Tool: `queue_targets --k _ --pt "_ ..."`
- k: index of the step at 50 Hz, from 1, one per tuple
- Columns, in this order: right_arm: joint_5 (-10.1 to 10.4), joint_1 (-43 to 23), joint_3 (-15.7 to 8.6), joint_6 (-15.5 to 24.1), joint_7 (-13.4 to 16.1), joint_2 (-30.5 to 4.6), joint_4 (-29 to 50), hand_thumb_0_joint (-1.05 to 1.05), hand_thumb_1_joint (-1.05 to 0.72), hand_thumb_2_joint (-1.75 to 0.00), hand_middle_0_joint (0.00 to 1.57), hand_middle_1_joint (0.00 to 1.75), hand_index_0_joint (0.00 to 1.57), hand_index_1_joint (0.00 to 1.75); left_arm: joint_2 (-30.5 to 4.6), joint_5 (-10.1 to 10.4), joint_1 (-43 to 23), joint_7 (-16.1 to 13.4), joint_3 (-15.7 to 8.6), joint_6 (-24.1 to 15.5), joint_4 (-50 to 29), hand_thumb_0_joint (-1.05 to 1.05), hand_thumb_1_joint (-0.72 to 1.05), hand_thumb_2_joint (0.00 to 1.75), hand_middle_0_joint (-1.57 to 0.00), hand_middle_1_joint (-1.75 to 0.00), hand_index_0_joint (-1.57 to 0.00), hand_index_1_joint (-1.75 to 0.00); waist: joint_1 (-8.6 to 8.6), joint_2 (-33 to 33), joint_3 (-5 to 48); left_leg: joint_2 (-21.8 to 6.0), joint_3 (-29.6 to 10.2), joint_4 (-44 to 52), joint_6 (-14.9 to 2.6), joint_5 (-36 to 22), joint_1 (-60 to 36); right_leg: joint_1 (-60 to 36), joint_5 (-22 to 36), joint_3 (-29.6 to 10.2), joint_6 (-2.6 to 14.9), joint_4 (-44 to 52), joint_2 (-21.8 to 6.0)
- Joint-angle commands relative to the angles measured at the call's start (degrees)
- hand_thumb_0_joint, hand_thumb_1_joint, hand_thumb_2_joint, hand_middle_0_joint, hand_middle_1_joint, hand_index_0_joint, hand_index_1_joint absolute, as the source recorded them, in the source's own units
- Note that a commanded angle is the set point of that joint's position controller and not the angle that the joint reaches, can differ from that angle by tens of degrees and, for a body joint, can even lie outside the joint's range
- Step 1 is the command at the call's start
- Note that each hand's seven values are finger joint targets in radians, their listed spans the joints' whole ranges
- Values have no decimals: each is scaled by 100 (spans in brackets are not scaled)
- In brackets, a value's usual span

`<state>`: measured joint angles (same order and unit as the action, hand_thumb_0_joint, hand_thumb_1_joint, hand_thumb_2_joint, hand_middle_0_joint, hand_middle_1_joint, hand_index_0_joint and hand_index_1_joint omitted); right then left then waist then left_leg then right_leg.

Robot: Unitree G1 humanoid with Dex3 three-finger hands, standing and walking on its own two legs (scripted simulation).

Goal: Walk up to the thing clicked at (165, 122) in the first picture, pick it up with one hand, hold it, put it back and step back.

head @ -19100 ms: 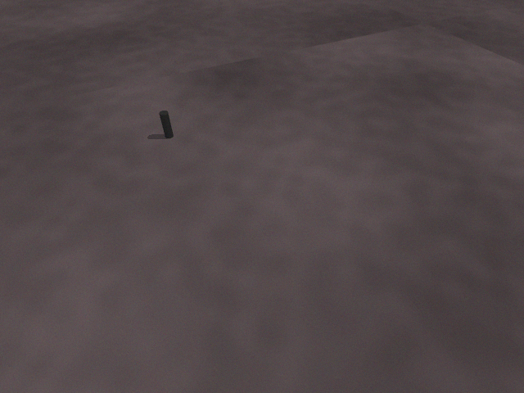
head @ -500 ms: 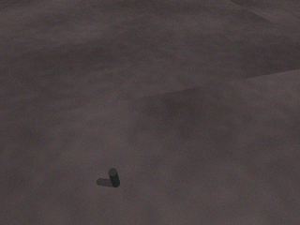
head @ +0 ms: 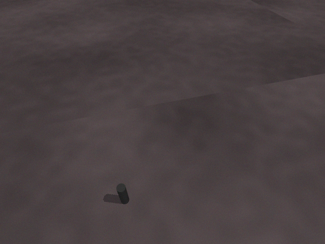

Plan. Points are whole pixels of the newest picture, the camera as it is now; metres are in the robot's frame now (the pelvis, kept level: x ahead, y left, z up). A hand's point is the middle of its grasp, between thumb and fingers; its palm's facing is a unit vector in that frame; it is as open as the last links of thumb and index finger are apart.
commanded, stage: stand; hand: left
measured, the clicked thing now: (123, 194) +0.57 +0.23 -0.69
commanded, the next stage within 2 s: walk up in 0.26 s
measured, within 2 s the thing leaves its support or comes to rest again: neither
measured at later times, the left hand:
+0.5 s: hand out of the picture +0.04 +0.29 -0.16, palm faces +0.05 -0.94 -0.34, open 7.3 cm
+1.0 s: hand (67, 223) +0.25 +0.29 -0.17, palm faces -0.13 -0.92 -0.37, open 7.4 cm
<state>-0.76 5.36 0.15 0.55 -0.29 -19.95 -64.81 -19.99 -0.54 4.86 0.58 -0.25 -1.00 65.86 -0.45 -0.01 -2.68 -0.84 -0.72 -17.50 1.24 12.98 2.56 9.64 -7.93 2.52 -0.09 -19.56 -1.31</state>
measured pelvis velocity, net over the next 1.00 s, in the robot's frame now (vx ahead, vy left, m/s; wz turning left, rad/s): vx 0.15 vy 0.03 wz -0.07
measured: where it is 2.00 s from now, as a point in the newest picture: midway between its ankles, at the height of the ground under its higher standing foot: outside the picture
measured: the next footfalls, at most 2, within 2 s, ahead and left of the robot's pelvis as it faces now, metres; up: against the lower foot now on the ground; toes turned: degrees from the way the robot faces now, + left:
left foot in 0.56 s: +0.11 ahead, +0.16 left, +0.00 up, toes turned +4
right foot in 0.98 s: +0.28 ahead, -0.11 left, +0.00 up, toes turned -5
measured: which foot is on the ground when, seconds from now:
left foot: down 0.00-0.32, up 0.34-0.54, down 0.56-1.00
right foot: down 0.00-0.56, up 0.58-0.96, down 0.98-1.00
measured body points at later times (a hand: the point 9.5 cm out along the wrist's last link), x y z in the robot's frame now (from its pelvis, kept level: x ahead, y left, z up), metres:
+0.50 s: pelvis +0.01 +0.02 +0.00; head +0.02 +0.03 +0.45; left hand +0.04 +0.34 -0.13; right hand +0.08 -0.31 -0.12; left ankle +0.04 +0.15 -0.73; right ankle +0.03 -0.12 -0.75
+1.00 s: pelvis +0.15 +0.03 -0.03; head +0.19 +0.02 +0.42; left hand +0.26 +0.34 -0.14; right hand +0.15 -0.30 -0.14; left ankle +0.07 +0.16 -0.75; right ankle +0.24 -0.10 -0.75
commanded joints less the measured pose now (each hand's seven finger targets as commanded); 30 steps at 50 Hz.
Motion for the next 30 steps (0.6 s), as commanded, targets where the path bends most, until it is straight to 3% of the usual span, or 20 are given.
queue_targets --k 1,12,13,14,15,16,17,18,20,24,25,26,27,28,29,30 --pt "27 -202 -234 117 64 -1240 302 0 -90 -90 20 30 20 30 -1210 21 -263 -84 -191 -118 -315 0 90 90 -20 -30 -20 -30 24 -121 380 -665 -418 356 -150 -753 433 -503 750 -680 101 235 -647" --pt "20 -120 -240 103 53 -1242 324 0 -90 -90 20 30 20 30 -1259 30 -271 -95 -194 -146 -330 0 90 90 -20 -30 -20 -30 55 -55 542 -673 -409 291 -171 -868 339 -598 930 -678 124 230 -679" --pt "-52 190 -444 155 -41 -1531 559 0 -90 -90 20 30 20 30 -1530 -66 138 24 -513 -165 -536 0 90 90 -20 -30 -20 -30 1 95 855 -330 -214 -248 -531 1673 487 -773 -1937 -547 320 -19 -307" --pt "-100 192 -480 152 -85 -1546 596 0 -90 -90 20 30 20 30 -1611 -135 424 53 -578 -161 -472 0 90 90 -20 -30 -20 -30 -139 141 509 -334 -275 -519 -601 2560 1191 -708 -3109 -956 478 125 -518" --pt "-127 109 -466 122 -114 -1475 659 0 -90 -90 20 30 20 30 -1731 -166 589 77 -653 -152 -444 0 90 90 -20 -30 -20 -30 -255 406 20 -107 -83 -927 -517 2853 2138 -826 -3885 -1476 600 528 -760" --pt "-136 57 -455 101 -141 -1294 774 0 -90 -90 20 30 20 30 -1882 -188 706 82 -741 -157 -527 0 90 90 -20 -30 -20 -30 -335 1050 -215 93 370 -2017 -401 2115 2531 -793 -4326 -2283 888 1216 -1457" --pt "-186 -53 -485 103 -160 -1294 899 0 -90 -90 20 30 20 30 -1966 -182 768 64 -812 -185 -644 0 90 90 -20 -30 -20 -30 -407 1047 -504 -150 95 -2723 -359 1834 2943 -634 -4196 -2793 1264 1549 -2001" --pt "-169 31 -507 138 -162 -1302 929 0 -90 -90 20 30 20 30 -1951 -186 689 55 -834 -215 -759 0 90 90 -20 -30 -20 -30 -374 797 -657 -441 -182 -2673 -354 1504 3107 -753 -3320 -2771 1453 1384 -2103" --pt "-168 50 -565 246 -195 -1331 1004 0 -90 -90 20 30 20 30 -1781 -179 767 69 -803 -233 -866 0 90 90 -20 -30 -20 -30 -347 549 -379 -499 -200 -2473 -356 1492 2805 -803 -2385 -2237 1384 1187 -1760" --pt "-160 1060 -744 200 -300 -1283 919 0 -90 -90 20 30 20 30 -1799 -192 106 183 -767 -150 -1322 0 90 90 -20 -30 -20 -30 229 927 74 -218 269 -1890 -310 1119 900 710 -2833 -1256 940 991 -1128" --pt "-152 1753 -800 187 -273 -1210 753 0 -90 -90 20 30 20 30 -1831 -182 -335 201 -754 -122 -1481 0 90 90 -20 -30 -20 -30 677 978 150 -239 418 -1573 -299 345 -132 1564 -3114 -937 803 625 -998" --pt "-168 2288 -881 194 -234 -1249 568 0 -90 -90 20 30 20 30 -1580 -162 -450 221 -710 -63 -1581 0 90 90 -20 -30 -20 -30 920 472 164 57 670 -1388 -200 136 -968 2328 -3293 -549 654 -154 -595" --pt "-209 2857 -966 211 -158 -1397 431 0 -90 -90 20 30 20 30 -1262 -179 -433 214 -617 -24 -1683 0 90 90 -20 -30 -20 -30 1190 -367 169 -42 192 -1027 -197 397 -1675 3203 -3421 -191 524 -1597 -113" --pt "-309 3033 -1048 253 -61 -1889 522 0 -90 -90 20 30 20 30 -834 -138 -122 183 -481 -2 -1787 0 90 90 -20 -30 -20 -30 1170 -1922 18 -1286 -1925 416 -419 2674 -1275 3856 -3245 -17 430 -3534 746" --pt "-320 2055 -1004 310 6 -2077 937 0 -90 -90 20 30 20 30 -1003 -87 182 141 -514 38 -1707 0 90 90 -20 -30 -20 -30 659 -1275 -325 -2185 -3621 1203 -720 3885 -67 3683 -2408 -953 303 -4345 607" --pt "-203 1252 -1029 350 32 -2378 1227 0 -90 -90 20 30 20 30 -1459 -90 482 135 -587 49 -1572 0 90 90 -20 -30 -20 -30 373 -718 -618 -2367 -3611 1398 -970 4108 815 3143 -1939 -1383 303 -4320 202"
